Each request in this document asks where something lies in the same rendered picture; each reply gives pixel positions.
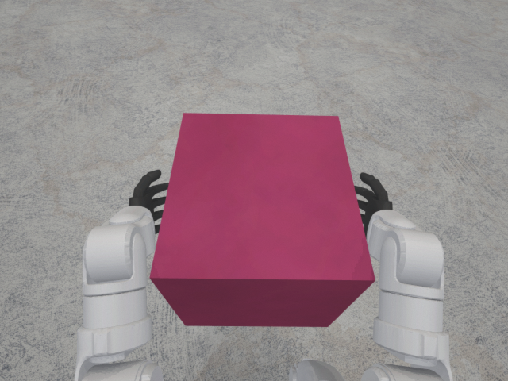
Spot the left robot hand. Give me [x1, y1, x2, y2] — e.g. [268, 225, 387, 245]
[129, 170, 169, 234]

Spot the robot right forearm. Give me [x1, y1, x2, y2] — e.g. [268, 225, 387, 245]
[367, 210, 453, 381]

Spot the robot left upper arm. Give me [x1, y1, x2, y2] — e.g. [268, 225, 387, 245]
[82, 360, 164, 381]

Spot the robot right upper arm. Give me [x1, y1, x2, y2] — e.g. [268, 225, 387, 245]
[361, 363, 444, 381]

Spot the carton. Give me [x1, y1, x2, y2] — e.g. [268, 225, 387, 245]
[149, 113, 375, 327]

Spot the right robot hand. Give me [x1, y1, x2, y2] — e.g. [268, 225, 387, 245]
[354, 172, 393, 240]

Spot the robot left forearm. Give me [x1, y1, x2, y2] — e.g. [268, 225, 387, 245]
[74, 206, 156, 381]

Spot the right robot thigh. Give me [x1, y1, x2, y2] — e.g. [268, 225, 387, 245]
[289, 360, 346, 381]

